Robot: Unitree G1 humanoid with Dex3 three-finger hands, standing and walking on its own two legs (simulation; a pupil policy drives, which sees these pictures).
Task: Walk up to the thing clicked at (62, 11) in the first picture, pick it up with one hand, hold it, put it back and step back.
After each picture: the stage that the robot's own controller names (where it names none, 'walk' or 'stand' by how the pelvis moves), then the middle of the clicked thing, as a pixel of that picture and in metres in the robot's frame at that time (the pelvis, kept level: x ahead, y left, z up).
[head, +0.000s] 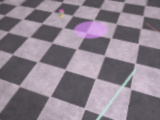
stand; (61, 14) +2.11 +0.37 -0.72
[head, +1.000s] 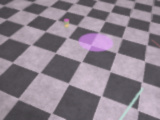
walk; (66, 23) +1.99 +0.21 -0.71
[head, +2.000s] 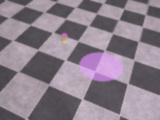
walk; (64, 38) +1.41 +0.20 -0.71
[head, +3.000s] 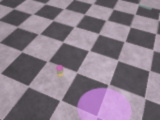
walk; (60, 71) +0.96 +0.22 -0.71
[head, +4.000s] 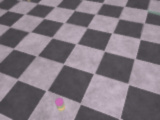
walk; (60, 104) +0.62 +0.24 -0.70
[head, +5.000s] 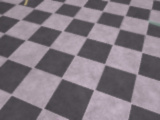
stand; out of the picture +0.45 +0.21 -0.71
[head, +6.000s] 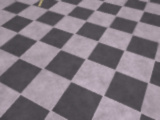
stand; out of the picture +0.43 +0.16 -0.71
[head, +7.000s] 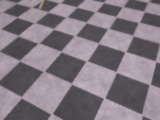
stand; out of the picture +0.42 +0.16 -0.72
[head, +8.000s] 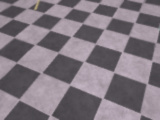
stand; out of the picture +0.41 +0.15 -0.73
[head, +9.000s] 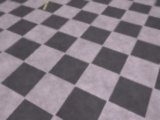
stand; out of the picture +0.42 +0.14 -0.73
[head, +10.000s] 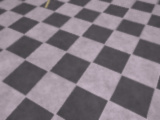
stand; out of the picture +0.41 +0.13 -0.73
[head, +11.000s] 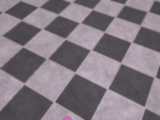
go down; out of the picture +0.43 +0.13 -0.72
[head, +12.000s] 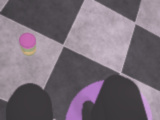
go down; (28, 45) +0.52 +0.17 -0.29
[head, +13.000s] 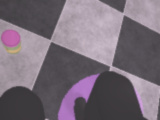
close in; (12, 42) +0.51 +0.18 -0.29
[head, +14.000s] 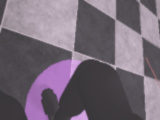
close in; out of the picture +0.50 +0.23 -0.25
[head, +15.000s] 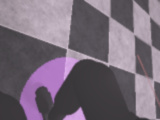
lift; out of the picture +0.49 +0.23 -0.27
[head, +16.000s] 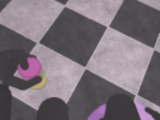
lift; (34, 75) +0.37 +0.18 -0.07
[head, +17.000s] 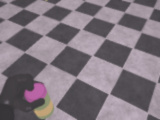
hold; (40, 101) +0.31 +0.17 +0.00
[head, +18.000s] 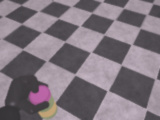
hold; (44, 103) +0.31 +0.16 -0.02
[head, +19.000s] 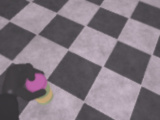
crouch; (40, 89) +0.35 +0.16 -0.06
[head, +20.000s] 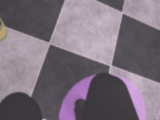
lower; out of the picture +0.53 +0.19 -0.12
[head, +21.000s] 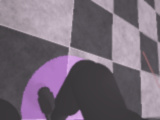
lower; out of the picture +0.51 +0.21 -0.26
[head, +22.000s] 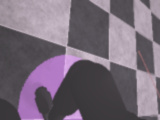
lower; out of the picture +0.50 +0.21 -0.26
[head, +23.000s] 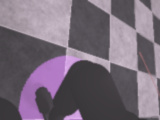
lower; out of the picture +0.51 +0.21 -0.27
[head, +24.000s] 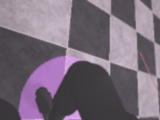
lower; out of the picture +0.51 +0.21 -0.27
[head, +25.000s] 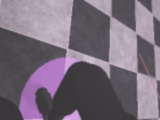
open; out of the picture +0.53 +0.19 -0.28
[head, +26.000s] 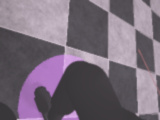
rise; out of the picture +0.51 +0.21 -0.28
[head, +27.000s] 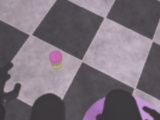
walk; (56, 60) +0.52 +0.12 -0.37
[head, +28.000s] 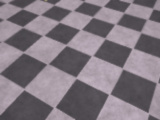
stand; out of the picture +0.44 +0.09 -0.66
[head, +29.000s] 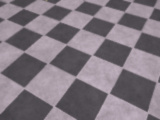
stand; out of the picture +0.44 +0.10 -0.67
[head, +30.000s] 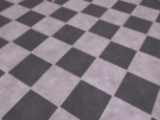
stand; out of the picture +0.44 +0.09 -0.70
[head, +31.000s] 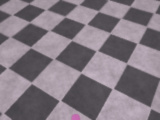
walk; out of the picture +0.46 +0.09 -0.72
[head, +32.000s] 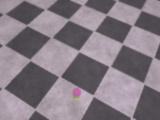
walk; (76, 94) +0.58 +0.04 -0.71
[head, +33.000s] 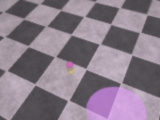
walk; (70, 68) +0.85 +0.18 -0.69
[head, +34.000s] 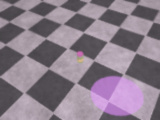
stand; (80, 57) +1.13 +0.08 -0.70
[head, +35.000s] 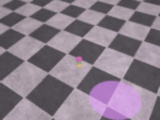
stand; (79, 62) +1.14 +0.08 -0.73
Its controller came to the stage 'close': yes
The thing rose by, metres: 0.71
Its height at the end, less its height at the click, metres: +0.00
